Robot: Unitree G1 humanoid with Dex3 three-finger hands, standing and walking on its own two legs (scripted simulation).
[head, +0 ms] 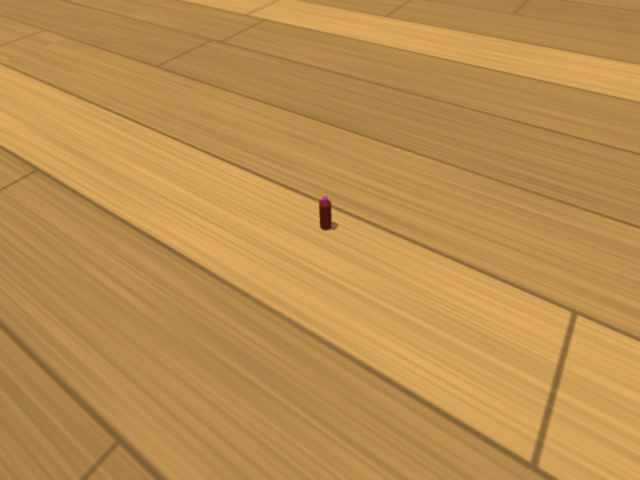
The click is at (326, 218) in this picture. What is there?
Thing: necked bottle
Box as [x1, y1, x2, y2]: [319, 196, 330, 229]
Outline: 324,196 319,202 320,227 322,229 328,229 330,227 330,201
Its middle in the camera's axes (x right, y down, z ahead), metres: +0.01 -0.11 +1.68
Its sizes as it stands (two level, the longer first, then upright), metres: 0.050 0.050 0.177
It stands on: the floor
